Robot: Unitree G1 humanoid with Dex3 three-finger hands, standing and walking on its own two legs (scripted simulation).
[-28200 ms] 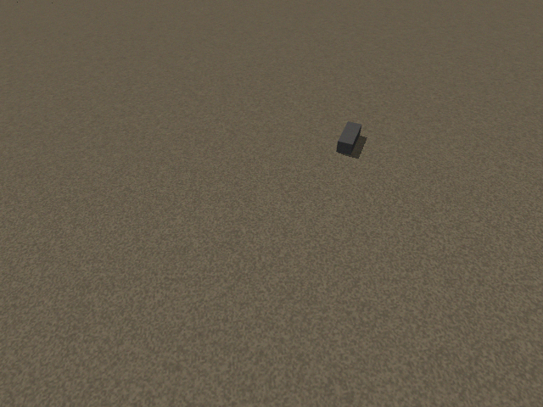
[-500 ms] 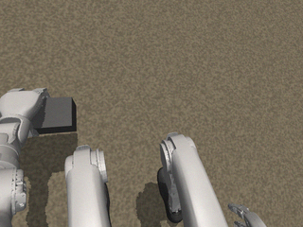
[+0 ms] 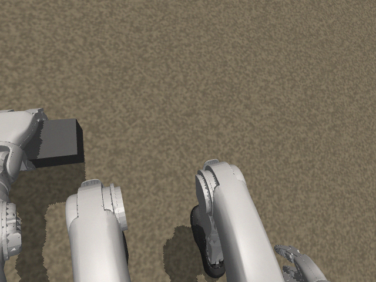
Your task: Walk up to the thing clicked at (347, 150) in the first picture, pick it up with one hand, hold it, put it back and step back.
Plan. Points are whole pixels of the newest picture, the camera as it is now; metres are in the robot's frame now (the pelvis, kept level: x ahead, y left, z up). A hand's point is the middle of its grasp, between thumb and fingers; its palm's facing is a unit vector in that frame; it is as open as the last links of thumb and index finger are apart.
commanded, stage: lower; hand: left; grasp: from above
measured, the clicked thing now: (29, 146) +0.42 +0.31 -0.22
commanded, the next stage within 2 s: rest in 0.06 s
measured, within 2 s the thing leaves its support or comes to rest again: rests again in 1.48 s
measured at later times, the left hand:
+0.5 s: hand (35, 145) +0.43 +0.30 -0.24, palm faces -0.47 -0.08 -0.88, open 11.4 cm
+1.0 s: hand (35, 146) +0.43 +0.31 -0.25, palm faces -0.46 -0.08 -0.88, open 11.4 cm
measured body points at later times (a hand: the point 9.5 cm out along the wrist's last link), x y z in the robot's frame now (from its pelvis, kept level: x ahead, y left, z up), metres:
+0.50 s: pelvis +0.00 +0.00 -0.03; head +0.26 +0.08 +0.33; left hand +0.45 +0.31 -0.19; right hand +0.07 -0.28 -0.13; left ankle +0.07 +0.13 -0.30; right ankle +0.09 -0.13 -0.30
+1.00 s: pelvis +0.00 +0.00 -0.04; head +0.24 +0.10 +0.32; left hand +0.45 +0.31 -0.20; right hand +0.07 -0.28 -0.12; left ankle +0.07 +0.13 -0.30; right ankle +0.09 -0.13 -0.30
